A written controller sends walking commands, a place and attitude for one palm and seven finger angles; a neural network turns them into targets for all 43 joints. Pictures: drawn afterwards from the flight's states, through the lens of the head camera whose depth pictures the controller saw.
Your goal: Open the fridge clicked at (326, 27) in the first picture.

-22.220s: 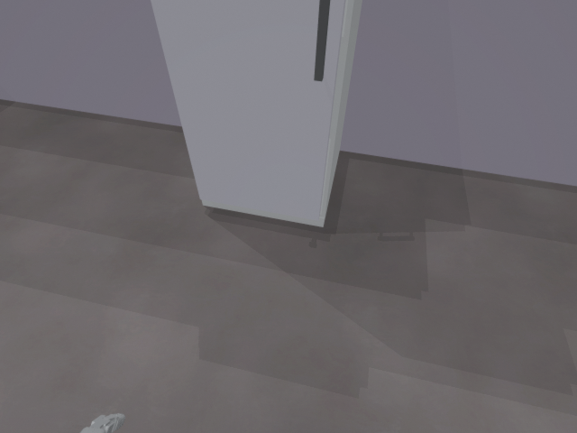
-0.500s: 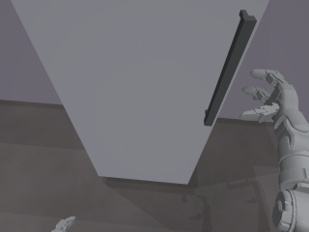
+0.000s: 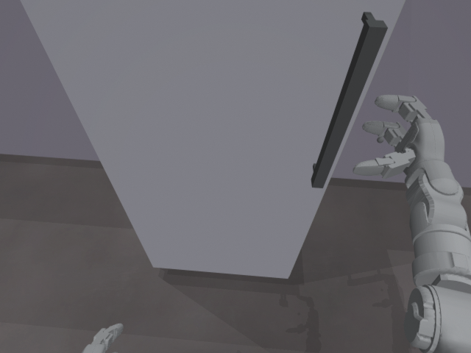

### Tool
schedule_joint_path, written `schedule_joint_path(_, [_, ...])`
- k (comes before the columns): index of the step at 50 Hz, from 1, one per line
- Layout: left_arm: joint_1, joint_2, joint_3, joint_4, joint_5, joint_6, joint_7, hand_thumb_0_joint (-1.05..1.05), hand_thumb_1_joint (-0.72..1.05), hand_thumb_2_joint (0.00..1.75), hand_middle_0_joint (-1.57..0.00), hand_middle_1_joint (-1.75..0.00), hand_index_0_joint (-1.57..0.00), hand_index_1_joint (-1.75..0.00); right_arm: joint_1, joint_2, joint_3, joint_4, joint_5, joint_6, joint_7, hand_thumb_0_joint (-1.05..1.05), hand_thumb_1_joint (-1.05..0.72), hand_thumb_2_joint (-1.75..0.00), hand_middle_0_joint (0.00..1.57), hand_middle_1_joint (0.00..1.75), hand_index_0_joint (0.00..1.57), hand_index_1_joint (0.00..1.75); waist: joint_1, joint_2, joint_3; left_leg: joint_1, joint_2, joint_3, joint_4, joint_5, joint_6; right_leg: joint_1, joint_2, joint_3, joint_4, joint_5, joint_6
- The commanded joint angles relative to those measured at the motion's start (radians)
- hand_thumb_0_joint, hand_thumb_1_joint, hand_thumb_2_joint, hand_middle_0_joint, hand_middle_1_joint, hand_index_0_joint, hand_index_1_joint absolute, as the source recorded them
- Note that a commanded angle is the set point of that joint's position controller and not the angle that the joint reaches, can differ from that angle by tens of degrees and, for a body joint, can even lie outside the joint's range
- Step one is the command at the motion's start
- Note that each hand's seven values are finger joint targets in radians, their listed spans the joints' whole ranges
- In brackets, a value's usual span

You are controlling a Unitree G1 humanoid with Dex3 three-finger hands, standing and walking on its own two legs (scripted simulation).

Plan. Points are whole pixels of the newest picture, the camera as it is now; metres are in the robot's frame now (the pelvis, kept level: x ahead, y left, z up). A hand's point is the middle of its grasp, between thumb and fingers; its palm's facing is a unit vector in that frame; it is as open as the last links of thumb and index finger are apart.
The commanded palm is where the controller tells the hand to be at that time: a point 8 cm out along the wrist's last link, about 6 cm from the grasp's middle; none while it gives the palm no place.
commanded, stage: move the hooked fingers beside the handle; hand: right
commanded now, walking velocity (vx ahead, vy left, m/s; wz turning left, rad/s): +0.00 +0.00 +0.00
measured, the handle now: (337, 116) +0.50 -0.11 +0.16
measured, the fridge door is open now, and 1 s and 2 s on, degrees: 0 0 0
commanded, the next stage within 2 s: feel for the door with the fingertips in 1.72 s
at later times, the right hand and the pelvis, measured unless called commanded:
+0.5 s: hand (379, 137) +0.44 -0.17 +0.17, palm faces +0.01 +1.00 -0.01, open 14.0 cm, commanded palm +0.41 -0.23 +0.17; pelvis +0.00 +0.01 +0.00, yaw +0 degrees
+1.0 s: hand (380, 138) +0.44 -0.17 +0.17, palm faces -0.01 +1.00 +0.00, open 14.0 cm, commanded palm +0.41 -0.23 +0.17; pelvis +0.00 +0.00 +0.00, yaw +0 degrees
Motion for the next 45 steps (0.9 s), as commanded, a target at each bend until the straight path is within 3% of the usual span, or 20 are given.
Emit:
schedule_joint_path(1, [-0.007, 0.158, 0.054, -0.103, -0.011, -0.037, 0.013, 0.0, 0.9, 0.9, -0.2, -0.3, -0.2, -0.3, -0.522, -0.234, -0.002, -0.208, 0.008, -0.07, 0.014, 0.0, 0.5, -0.3, 0.3, 1.2, 0.3, 1.2, 0.0, -0.067, -0.298, -0.081, -0.023, -0.017, -0.084, 0.304, 0.008, 0.309, 0.022, 0.066, -0.027, 0.191, -0.032])
schedule_joint_path(4, [0.008, 0.163, 0.061, -0.096, -0.014, -0.034, 0.017, 0.0, 0.9, 0.9, -0.2, -0.3, -0.2, -0.3, -0.497, -0.17, 0.045, -0.149, 0.029, -0.042, 0.04, 0.0, 0.5, -0.3, 0.3, 1.2, 0.3, 1.2, 0.015, 0.001, -0.262, -0.089, -0.024, -0.011, -0.097, 0.299, 0.006, 0.288, 0.02, 0.063, -0.024, 0.181, -0.038])
schedule_joint_path(5, [0.007, 0.168, 0.062, -0.096, -0.016, -0.035, 0.017, 0.0, 0.9, 0.9, -0.2, -0.3, -0.2, -0.3, -0.49, -0.187, 0.023, -0.137, 0.034, -0.035, 0.044, 0.0, 0.5, -0.3, 0.3, 1.2, 0.3, 1.2, 0.004, 0.01, -0.258, -0.095, -0.026, -0.013, -0.094, 0.306, 0.005, 0.283, 0.021, 0.064, -0.027, 0.179, -0.037])
schedule_joint_path(9, [0.013, 0.163, 0.066, -0.099, -0.009, -0.04, 0.012, 0.0, 0.9, 0.9, -0.2, -0.3, -0.2, -0.3, -0.503, -0.143, 0.047, -0.228, 0.051, -0.047, 0.034, 0.0, 0.5, -0.3, 0.3, 1.2, 0.3, 1.2, 0.001, 0.002, -0.332, -0.075, -0.026, -0.003, -0.081, 0.324, 0.009, 0.334, 0.022, 0.076, -0.021, 0.232, -0.035])
schedule_joint_path(10, [0.012, 0.167, 0.069, -0.1, -0.01, -0.042, 0.009, 0.0, 0.9, 0.9, -0.2, -0.3, -0.2, -0.3, -0.484, -0.194, -0.005, -0.231, 0.044, -0.051, 0.022, 0.0, 0.5, -0.3, 0.3, 1.2, 0.3, 1.2, -0.013, 0.02, -0.347, -0.079, -0.03, -0.008, -0.08, 0.328, 0.007, 0.339, 0.019, 0.077, -0.023, 0.235, -0.035])
schedule_joint_path(15, [0.003, 0.16, 0.061, -0.097, -0.005, -0.04, 0.004, 0.0, 0.9, 0.9, -0.2, -0.3, -0.2, -0.3, -0.516, -0.239, -0.037, -0.236, 0.013, -0.067, -0.029, 0.0, 0.5, -0.3, 0.3, 1.2, 0.3, 1.2, -0.015, 0.021, -0.294, -0.06, -0.026, -0.019, -0.084, 0.323, 0.0, 0.278, 0.026, 0.058, -0.032, 0.199, -0.042])
schedule_joint_path(16, [0.01, 0.162, 0.061, -0.095, -0.001, -0.037, 0.006, 0.0, 0.9, 0.9, -0.2, -0.3, -0.2, -0.3, -0.493, -0.3, -0.086, -0.234, 0.004, -0.069, -0.037, 0.0, 0.5, -0.3, 0.3, 1.2, 0.3, 1.2, -0.031, 0.002, -0.312, -0.034, -0.024, -0.021, -0.079, 0.33, 0.002, 0.274, 0.027, 0.06, -0.035, 0.205, -0.039])
schedule_joint_path(18, [-0.004, 0.156, 0.057, -0.108, -0.004, -0.034, 0.006, 0.0, 0.9, 0.9, -0.2, -0.3, -0.2, -0.3, -0.481, -0.282, -0.065, -0.255, -0.005, -0.072, -0.038, 0.0, 0.5, -0.3, 0.3, 1.2, 0.3, 1.2, -0.031, -0.042, -0.318, -0.035, -0.022, -0.024, -0.08, 0.335, 0.004, 0.287, 0.028, 0.054, -0.036, 0.209, -0.036])
schedule_joint_path(21, [-0.011, 0.158, 0.057, -0.118, -0.006, -0.028, 0.01, 0.0, 0.9, 0.9, -0.2, -0.3, -0.2, -0.3, -0.449, -0.313, -0.085, -0.26, 0.001, -0.07, -0.02, 0.0, 0.5, -0.3, 0.3, 1.2, 0.3, 1.2, -0.036, -0.021, -0.333, 0.015, -0.021, -0.032, -0.079, 0.392, 0.001, 0.271, 0.03, 0.045, -0.034, 0.23, -0.039])
schedule_joint_path(24, [-0.014, 0.154, 0.061, -0.125, -0.012, -0.027, 0.012, 0.0, 0.9, 0.9, -0.2, -0.3, -0.2, -0.3, -0.429, -0.216, -0.009, -0.269, 0.025, -0.056, 0.021, 0.0, 0.5, -0.3, 0.3, 1.2, 0.3, 1.2, -0.015, 0.0, -0.334, 0.009, -0.023, -0.026, -0.086, 0.432, 0.0, 0.299, 0.03, 0.038, -0.024, 0.259, -0.044])
schedule_joint_path(25, [-0.016, 0.16, 0.061, -0.124, -0.015, -0.027, 0.014, 0.0, 0.9, 0.9, -0.2, -0.3, -0.2, -0.3, -0.395, -0.239, -0.037, -0.241, 0.034, -0.043, 0.032, 0.0, 0.5, -0.3, 0.3, 1.2, 0.3, 1.2, -0.027, 0.014, -0.317, -0.001, -0.026, -0.027, -0.085, 0.437, -0.001, 0.289, 0.029, 0.04, -0.025, 0.252, -0.043])
schedule_joint_path(29, [-0.01, 0.162, 0.064, -0.116, -0.02, -0.023, 0.019, 0.0, 0.9, 0.9, -0.2, -0.3, -0.2, -0.3, -0.43, -0.169, 0.032, -0.22, 0.058, -0.008, 0.063, 0.0, 0.5, -0.3, 0.3, 1.2, 0.3, 1.2, 0.005, 0.065, -0.259, -0.038, -0.025, -0.019, -0.102, 0.399, -0.007, 0.274, 0.031, 0.041, -0.026, 0.217, -0.048])
schedule_joint_path(30, [-0.018, 0.162, 0.064, -0.117, -0.022, -0.024, 0.019, 0.0, 0.9, 0.9, -0.2, -0.3, -0.2, -0.3, -0.429, -0.176, 0.021, -0.225, 0.057, -0.003, 0.061, 0.0, 0.5, -0.3, 0.3, 1.2, 0.3, 1.2, -0.008, 0.019, -0.261, -0.056, -0.024, -0.024, -0.1, 0.395, -0.005, 0.283, 0.033, 0.041, -0.025, 0.217, -0.046])
schedule_joint_path(33, [-0.013, 0.156, 0.059, -0.104, -0.017, -0.027, 0.018, 0.0, 0.9, 0.9, -0.2, -0.3, -0.2, -0.3, -0.538, -0.139, 0.063, -0.241, 0.047, -0.013, 0.04, 0.0, 0.5, -0.3, 0.3, 1.2, 0.3, 1.2, 0.017, -0.008, -0.244, -0.108, -0.026, -0.013, -0.101, 0.316, 0.0, 0.296, 0.032, 0.063, -0.028, 0.182, -0.04])
schedule_joint_path(34, [-0.007, 0.158, 0.063, -0.099, -0.013, -0.027, 0.019, 0.0, 0.9, 0.9, -0.2, -0.3, -0.2, -0.3, -0.542, -0.178, 0.031, -0.252, 0.045, -0.027, 0.023, 0.0, 0.5, -0.3, 0.3, 1.2, 0.3, 1.2, 0.013, 0.019, -0.261, -0.085, -0.024, -0.016, -0.1, 0.319, 0.001, 0.295, 0.031, 0.064, -0.019, 0.194, -0.044])
schedule_joint_path(36, [-0.014, 0.156, 0.061, -0.106, -0.009, -0.032, 0.014, 0.0, 0.9, 0.9, -0.2, -0.3, -0.2, -0.3, -0.536, -0.203, 0.001, -0.299, 0.035, -0.052, 0.005, 0.0, 0.5, -0.3, 0.3, 1.2, 0.3, 1.2, -0.01, -0.033, -0.348, -0.061, -0.025, -0.019, -0.082, 0.352, 0.007, 0.344, 0.032, 0.069, -0.019, 0.24, -0.037])
schedule_joint_path(38, [-0.02, 0.149, 0.059, -0.105, -0.006, -0.041, 0.009, 0.0, 0.9, 0.9, -0.2, -0.3, -0.2, -0.3, -0.561, -0.185, 0.015, -0.348, 0.029, -0.074, -0.009, 0.0, 0.5, -0.3, 0.3, 1.2, 0.3, 1.2, -0.01, -0.072, -0.397, -0.064, -0.027, -0.013, -0.072, 0.365, 0.009, 0.396, 0.029, 0.076, -0.015, 0.275, -0.032])
schedule_joint_path(39, [-0.009, 0.153, 0.06, -0.101, -0.002, -0.04, 0.008, 0.0, 0.9, 0.9, -0.2, -0.3, -0.2, -0.3, -0.524, -0.207, -0.005, -0.339, 0.029, -0.08, -0.017, 0.0, 0.5, -0.3, 0.3, 1.2, 0.3, 1.2, -0.015, -0.029, -0.405, -0.037, -0.027, -0.012, -0.072, 0.38, 0.008, 0.377, 0.029, 0.075, -0.009, 0.289, -0.036])
schedule_joint_path(43, [-0.023, 0.157, 0.055, -0.109, -0.003, -0.026, 0.009, 0.0, 0.9, 0.9, -0.2, -0.3, -0.2, -0.3, -0.42, -0.288, -0.082, -0.245, 0.015, -0.047, -0.018, 0.0, 0.5, -0.3, 0.3, 1.2, 0.3, 1.2, -0.043, 0.023, -0.341, 0.018, -0.022, -0.022, -0.075, 0.427, 0.001, 0.284, 0.033, 0.055, -0.03, 0.264, -0.038])
schedule_joint_path(45, [-0.032, 0.158, 0.05, -0.119, -0.01, -0.012, 0.011, 0.0, 0.9, 0.9, -0.2, -0.3, -0.2, -0.3, -0.381, -0.261, -0.054, -0.189, 0.009, -0.016, -0.007, 0.0, 0.5, -0.3, 0.3, 1.2, 0.3, 1.2, -0.04, 0.032, -0.274, 0.007, -0.018, -0.025, -0.083, 0.434, -0.004, 0.242, 0.034, 0.038, -0.036, 0.245, -0.041])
